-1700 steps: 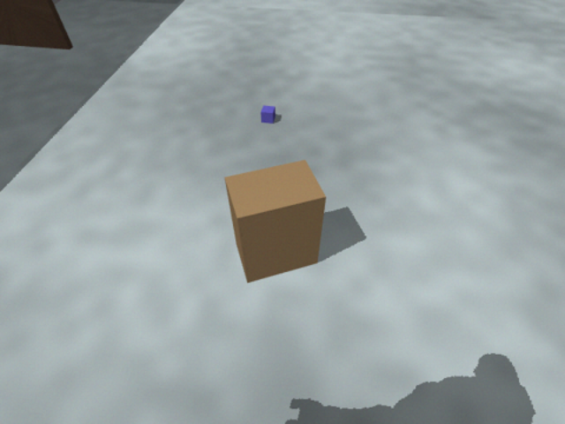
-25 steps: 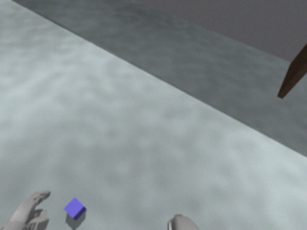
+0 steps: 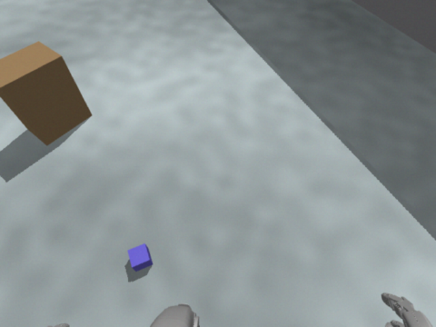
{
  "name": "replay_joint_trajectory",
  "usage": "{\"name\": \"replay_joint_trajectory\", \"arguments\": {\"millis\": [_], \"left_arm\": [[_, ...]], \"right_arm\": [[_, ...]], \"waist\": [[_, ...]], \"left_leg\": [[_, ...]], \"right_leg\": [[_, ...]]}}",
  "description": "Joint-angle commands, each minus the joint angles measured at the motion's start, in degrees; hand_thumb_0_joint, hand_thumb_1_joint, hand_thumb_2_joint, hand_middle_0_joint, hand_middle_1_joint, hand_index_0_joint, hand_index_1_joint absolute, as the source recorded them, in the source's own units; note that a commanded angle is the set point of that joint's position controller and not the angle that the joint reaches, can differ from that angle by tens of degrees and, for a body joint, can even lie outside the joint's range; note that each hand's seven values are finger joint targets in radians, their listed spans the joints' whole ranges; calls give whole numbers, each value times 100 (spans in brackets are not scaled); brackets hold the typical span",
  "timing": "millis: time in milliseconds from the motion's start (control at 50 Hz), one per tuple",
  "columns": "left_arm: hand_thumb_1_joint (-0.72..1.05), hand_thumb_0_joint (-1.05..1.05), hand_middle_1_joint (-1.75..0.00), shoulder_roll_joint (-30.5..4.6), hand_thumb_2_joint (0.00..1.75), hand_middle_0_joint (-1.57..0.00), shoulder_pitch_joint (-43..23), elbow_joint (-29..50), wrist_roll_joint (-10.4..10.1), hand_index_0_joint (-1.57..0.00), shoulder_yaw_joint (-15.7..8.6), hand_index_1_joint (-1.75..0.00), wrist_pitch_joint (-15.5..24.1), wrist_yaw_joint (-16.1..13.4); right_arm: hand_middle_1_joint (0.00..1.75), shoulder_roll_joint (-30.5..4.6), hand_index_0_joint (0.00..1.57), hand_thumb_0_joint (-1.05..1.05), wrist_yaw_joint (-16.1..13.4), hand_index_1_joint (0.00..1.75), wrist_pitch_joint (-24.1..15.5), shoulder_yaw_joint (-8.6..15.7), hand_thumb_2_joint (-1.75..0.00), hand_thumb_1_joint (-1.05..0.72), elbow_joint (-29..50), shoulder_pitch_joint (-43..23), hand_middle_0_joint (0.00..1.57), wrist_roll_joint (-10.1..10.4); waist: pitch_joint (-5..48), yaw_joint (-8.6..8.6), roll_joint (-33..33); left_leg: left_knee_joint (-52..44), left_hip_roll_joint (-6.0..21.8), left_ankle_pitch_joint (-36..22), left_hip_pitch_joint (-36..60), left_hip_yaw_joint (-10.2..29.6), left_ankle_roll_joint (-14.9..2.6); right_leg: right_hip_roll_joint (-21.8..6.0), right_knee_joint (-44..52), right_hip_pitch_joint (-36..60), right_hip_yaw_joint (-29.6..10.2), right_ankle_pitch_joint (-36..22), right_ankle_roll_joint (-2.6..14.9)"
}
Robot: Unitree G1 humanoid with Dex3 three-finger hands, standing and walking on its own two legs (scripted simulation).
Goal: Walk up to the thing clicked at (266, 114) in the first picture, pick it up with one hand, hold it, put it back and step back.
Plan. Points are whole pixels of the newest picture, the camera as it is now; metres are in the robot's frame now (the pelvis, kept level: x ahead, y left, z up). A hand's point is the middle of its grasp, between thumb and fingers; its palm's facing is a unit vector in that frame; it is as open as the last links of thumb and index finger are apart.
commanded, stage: walk up
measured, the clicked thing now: (140, 257) +0.39 +0.36 -0.70
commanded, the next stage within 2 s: none
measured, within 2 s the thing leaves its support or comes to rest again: neither
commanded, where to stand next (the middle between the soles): +0.03 +0.03 m, yaw +36 degrees
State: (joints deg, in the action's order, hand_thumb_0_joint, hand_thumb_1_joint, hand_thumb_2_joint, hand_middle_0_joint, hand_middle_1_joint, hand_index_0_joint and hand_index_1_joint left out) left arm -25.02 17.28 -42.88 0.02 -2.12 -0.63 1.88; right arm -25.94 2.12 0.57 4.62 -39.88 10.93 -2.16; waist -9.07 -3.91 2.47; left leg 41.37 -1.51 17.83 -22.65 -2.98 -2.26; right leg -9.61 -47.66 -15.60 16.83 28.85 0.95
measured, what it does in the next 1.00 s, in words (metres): steps on the spot, turning left: right foot, then left foot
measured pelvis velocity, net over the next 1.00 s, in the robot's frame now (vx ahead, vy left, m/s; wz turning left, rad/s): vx -0.01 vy -0.01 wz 0.30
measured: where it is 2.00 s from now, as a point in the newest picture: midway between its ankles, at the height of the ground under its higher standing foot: outside the picture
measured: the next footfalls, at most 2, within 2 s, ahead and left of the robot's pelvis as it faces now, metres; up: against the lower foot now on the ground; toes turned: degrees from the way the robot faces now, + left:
right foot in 0.24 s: +0.09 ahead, -0.16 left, +0.00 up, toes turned +7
left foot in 0.62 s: -0.05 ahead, +0.14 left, +0.00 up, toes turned +27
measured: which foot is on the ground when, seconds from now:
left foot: down 0.00-0.24, up 0.26-0.60, down 0.62-0.92, up 0.94-1.00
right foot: down 0.00-0.00, up 0.02-0.22, down 0.24-0.62, up 0.64-0.88, down 0.90-1.00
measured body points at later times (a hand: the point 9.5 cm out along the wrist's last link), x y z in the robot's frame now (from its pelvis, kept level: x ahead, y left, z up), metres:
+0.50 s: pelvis -0.02 -0.04 +0.02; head +0.04 -0.07 +0.46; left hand -0.09 +0.31 -0.04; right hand +0.20 -0.31 -0.11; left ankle -0.07 +0.14 -0.64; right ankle +0.05 -0.17 -0.71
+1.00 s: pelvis -0.01 -0.01 +0.00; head +0.05 -0.01 +0.44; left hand -0.11 +0.30 -0.10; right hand +0.27 -0.23 -0.11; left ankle -0.08 +0.12 -0.67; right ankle +0.09 -0.08 -0.71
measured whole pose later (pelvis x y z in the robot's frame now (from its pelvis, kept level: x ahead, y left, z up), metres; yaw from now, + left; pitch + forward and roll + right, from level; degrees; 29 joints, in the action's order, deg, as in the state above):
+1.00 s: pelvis -0.01 -0.01 +0.00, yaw +17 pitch -2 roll +1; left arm -21.8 22.3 -45.9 1.4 -1.0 1.5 0.4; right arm -24.0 1.0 3.4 4.5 -43.0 2.5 0.0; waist -8.6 -4.1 -3.8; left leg 62.3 0.7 34.0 -24.3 1.9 -0.6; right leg -0.8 -46.2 -26.5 2.7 17.9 2.1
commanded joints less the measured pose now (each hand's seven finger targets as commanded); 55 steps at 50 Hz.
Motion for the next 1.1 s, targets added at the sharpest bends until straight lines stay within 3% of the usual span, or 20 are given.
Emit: {"name": "replay_joint_trajectory", "arguments": {"millis": [0,60,180,200,220,240,340,460,560,580,600,620,640,700,720,780,860,880,920,1080], "left_arm": [[90,0,-30,-1140,90,-20,-368,910,-118,-20,-379,-30,135,-234],[90,0,-30,-1279,90,-20,-163,552,-106,-20,-411,-30,95,-294],[90,0,-30,-1167,90,-20,1109,96,-97,-20,-530,-30,287,-496],[90,0,-30,-1586,90,-20,1353,83,26,-20,-646,-30,347,-551],[90,0,-30,-2213,90,-20,876,295,170,-20,-773,-30,363,-602],[90,0,-30,-2544,90,-20,25,490,132,-20,-817,-30,317,-620],[90,0,-30,-1793,90,-20,-286,367,168,-20,-743,-30,434,-614],[90,0,-30,-1899,90,-20,84,334,271,-20,-819,-30,420,-391],[90,0,-30,-1825,90,-20,-172,305,175,-20,-674,-30,242,-285],[90,0,-30,-1503,90,-20,-19,265,158,-20,-566,-30,182,-278],[90,0,-30,-1029,90,-20,18,303,86,-20,-411,-30,122,-259],[90,0,-30,-1250,90,-20,-438,475,59,-20,-418,-30,160,-325],[90,0,-30,-1598,90,-20,-894,406,86,-20,-474,-30,217,-379],[90,0,-30,-1403,90,-20,205,-169,4,-20,-490,-30,296,-292],[90,0,-30,-1464,90,-20,754,-136,-60,-20,-444,-30,101,-295],[90,0,-30,-1429,90,-20,146,44,41,-20,-448,-30,78,-214],[90,0,-30,-1322,90,-20,1051,-151,70,-20,-497,-30,230,-217],[90,0,-30,-1588,90,-20,1212,-186,125,-20,-573,-30,329,-260],[90,0,-30,-2324,90,-20,969,223,201,-20,-646,-30,410,-372],[90,0,-30,-1320,90,-20,797,446,145,-20,-481,-30,360,-448]], "right_arm": [[30,-1932,20,0,-224,30,-73,639,-90,-90,602,1032,20,87],[30,-1376,20,0,-319,30,29,457,-90,-90,815,247,20,120],[30,-1239,20,0,-98,30,163,470,-90,-90,1223,-390,20,-130],[30,-866,20,0,-94,30,184,357,-90,-90,1351,-516,20,-82],[30,-480,20,0,-97,30,199,271,-90,-90,1377,-100,20,-104],[30,-958,20,0,-137,30,301,421,-90,-90,1252,140,20,-161],[30,-1116,20,0,155,30,312,584,-90,-90,598,622,20,-60],[30,-850,20,0,163,30,190,397,-90,-90,370,-118,20,80],[30,-1032,20,0,62,30,44,436,-90,-90,-378,684,20,142],[30,-1244,20,0,2,30,11,503,-90,-90,-586,1156,20,93],[30,-1744,20,0,-65,30,-16,591,-90,-90,-534,1281,20,-4],[30,-2368,20,0,-87,30,-34,649,-90,-90,-331,1005,20,53],[30,-2315,20,0,-116,30,-49,625,-90,-90,-429,834,20,103],[30,-1546,20,0,-290,30,-151,310,-90,-90,-346,202,20,133],[30,-1410,20,0,-148,30,-180,439,-90,-90,-5,-465,20,23],[30,-1229,20,0,-115,30,-109,411,-90,-90,32,-353,20,8],[30,-1155,20,0,-149,30,59,404,-90,-90,182,-838,20,144],[30,-913,20,0,-144,30,101,333,-90,-90,235,-822,20,195],[30,-753,20,0,-214,30,160,261,-90,-90,515,-931,20,227],[30,-686,20,0,-207,30,164,218,-90,-90,335,-562,20,225]], "waist": [[1862,801,-1608],[1205,448,-658],[1474,-146,-980],[1350,-432,207],[1162,-113,1524],[1210,176,1364],[721,435,666],[722,-95,1277],[1143,361,595],[1362,636,-287],[891,761,-1761],[654,852,-1907],[110,884,-1343],[587,260,-1345],[750,370,-1997],[483,624,-1466],[844,125,-1016],[831,49,-132],[1004,142,989],[1440,164,564]], "left_leg": [[-1175,2155,-4344,2507,4055,-2184],[-1136,1295,-2366,921,2381,-1343],[222,322,-3352,-640,2073,-834],[1195,-288,-1977,-1453,1637,-417],[2283,-744,1394,-2299,1302,84],[3387,-240,1700,-2076,1621,152],[3642,33,86,-1592,1237,444],[1112,317,824,-1128,372,441],[-529,-83,457,1150,-219,239],[-1018,-130,799,1719,188,55],[-2145,938,1953,1799,2476,-488],[-2782,2003,2454,946,4671,-1343],[-2880,2099,2433,348,4762,-1603],[-1456,1239,16,622,2686,-1107],[-1777,1948,71,754,1484,-1124],[-1642,1971,-576,266,1362,-1135],[158,1583,-846,-56,367,-714],[1382,1005,-195,-306,-66,-364],[2601,-52,2358,-1505,711,84],[1741,38,1180,-879,705,107]], "right_leg": [[612,-2740,-2235,-1351,1127,-483],[227,-1965,-1499,-1729,667,-171],[700,945,754,-1309,-1203,101],[9,2041,1155,-2303,-1378,264],[-1984,2612,1065,-4302,-2485,726],[-2910,3101,267,-5470,-2200,1704],[-1108,2272,67,-2047,-1647,854],[-1080,2259,721,-1534,-751,928],[-1167,1095,-559,-957,-383,654],[-875,24,-950,-780,222,417],[-232,-1477,-2294,-610,861,46],[282,-1748,-2889,-1196,959,-116],[65,-1853,-2706,-1698,726,-48],[18,-1196,-1914,-1738,-79,26],[-7,-1332,-1747,-1527,-424,24],[172,-698,-1289,-1453,-247,-103],[612,1040,119,-1372,-1083,-73],[395,1768,277,-2256,-1730,127],[-1430,3288,377,-6699,-1727,1478],[-76,1820,532,-4135,-3300,1125]]}}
